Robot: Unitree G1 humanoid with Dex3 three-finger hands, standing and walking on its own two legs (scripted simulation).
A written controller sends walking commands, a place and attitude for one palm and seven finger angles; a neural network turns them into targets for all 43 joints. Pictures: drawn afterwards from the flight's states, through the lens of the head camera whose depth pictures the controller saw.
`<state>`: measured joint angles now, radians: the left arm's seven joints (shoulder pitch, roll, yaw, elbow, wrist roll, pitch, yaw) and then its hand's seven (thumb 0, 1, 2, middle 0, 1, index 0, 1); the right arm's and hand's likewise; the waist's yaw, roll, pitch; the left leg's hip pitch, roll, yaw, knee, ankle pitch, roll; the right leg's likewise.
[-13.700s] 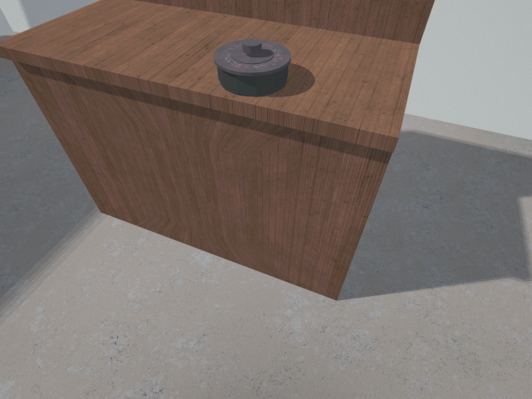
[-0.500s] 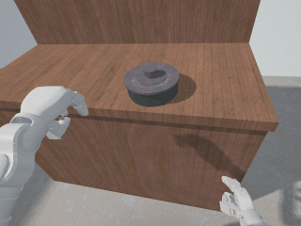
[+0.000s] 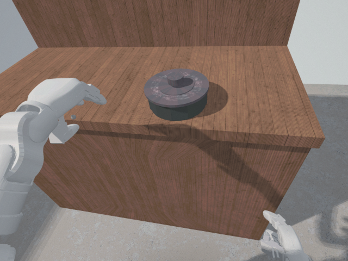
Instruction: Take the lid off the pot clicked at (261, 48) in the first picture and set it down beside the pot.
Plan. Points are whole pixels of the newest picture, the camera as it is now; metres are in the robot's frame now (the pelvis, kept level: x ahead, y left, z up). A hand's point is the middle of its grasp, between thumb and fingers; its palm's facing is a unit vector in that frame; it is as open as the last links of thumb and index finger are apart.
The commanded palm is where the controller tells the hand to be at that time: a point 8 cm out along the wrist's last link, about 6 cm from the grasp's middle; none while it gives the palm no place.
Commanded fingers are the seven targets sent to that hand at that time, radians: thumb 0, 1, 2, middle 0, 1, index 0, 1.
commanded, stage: move the open hand above the knob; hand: left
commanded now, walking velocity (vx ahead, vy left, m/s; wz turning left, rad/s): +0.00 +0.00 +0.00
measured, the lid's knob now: (175, 78) +0.56 +0.07 +0.15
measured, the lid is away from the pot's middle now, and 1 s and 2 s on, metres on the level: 0.00 0.00 0.00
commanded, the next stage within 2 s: none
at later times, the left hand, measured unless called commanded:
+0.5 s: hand (113, 86) +0.40 +0.18 +0.23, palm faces -0.03 +0.01 -1.00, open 10.0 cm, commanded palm +0.37 +0.17 +0.29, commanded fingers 0.00 -0.39 1.72 -0.88 -0.08 -0.88 -0.08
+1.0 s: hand (149, 81) +0.44 +0.11 +0.22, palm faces -0.13 +0.02 -0.99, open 10.0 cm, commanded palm +0.43 +0.12 +0.29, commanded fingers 0.00 -0.39 1.72 -0.88 -0.08 -0.88 -0.08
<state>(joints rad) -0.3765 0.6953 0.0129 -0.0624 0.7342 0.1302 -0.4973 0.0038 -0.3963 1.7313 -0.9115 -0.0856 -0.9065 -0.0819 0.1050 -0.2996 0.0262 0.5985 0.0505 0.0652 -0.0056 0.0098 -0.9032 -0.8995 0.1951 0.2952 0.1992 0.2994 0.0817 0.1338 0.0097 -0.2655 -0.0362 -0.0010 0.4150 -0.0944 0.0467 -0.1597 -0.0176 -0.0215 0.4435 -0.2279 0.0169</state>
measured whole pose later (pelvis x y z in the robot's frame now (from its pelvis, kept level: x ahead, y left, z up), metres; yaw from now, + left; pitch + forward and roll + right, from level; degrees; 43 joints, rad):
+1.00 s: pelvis +0.04 -0.02 +0.00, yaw +0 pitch +0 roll +1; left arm -0.83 0.49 -0.32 0.28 0.83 0.30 -0.49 0.00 -0.39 1.72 -0.90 -0.08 -0.89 -0.08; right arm 0.07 -0.29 0.05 0.64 0.05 0.14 0.02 0.01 -0.90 -0.90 0.19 0.29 0.20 0.30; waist 0.04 0.12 -0.03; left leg -0.28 -0.04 0.00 0.43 -0.16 0.02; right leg -0.19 -0.02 -0.02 0.50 -0.31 -0.01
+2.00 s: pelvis +0.07 -0.01 +0.00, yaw -2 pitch +6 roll +1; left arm -1.25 0.35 -0.31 0.89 0.90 0.31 -0.46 0.00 -0.39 1.72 -0.89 -0.08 -0.89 -0.08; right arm 0.22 -0.27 0.02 0.71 0.04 0.12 -0.01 0.01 -0.91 -0.90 0.20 0.30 0.20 0.30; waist -0.04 0.08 -0.08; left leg -0.32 -0.05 0.04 0.39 -0.17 0.05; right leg -0.24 -0.03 0.03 0.45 -0.31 0.01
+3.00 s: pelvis +0.07 -0.02 +0.00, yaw -2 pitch +5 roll +1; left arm -1.21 0.32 -0.34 0.91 0.88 0.36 -0.50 0.00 -0.39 1.72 -0.89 -0.08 -0.89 -0.08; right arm 0.17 -0.28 0.03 0.70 0.04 0.12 -0.02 0.00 -0.91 -0.90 0.19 0.29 0.20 0.30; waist -0.04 0.07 -0.08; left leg -0.32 -0.04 0.03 0.41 -0.19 0.03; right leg -0.23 -0.02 0.01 0.47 -0.33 0.00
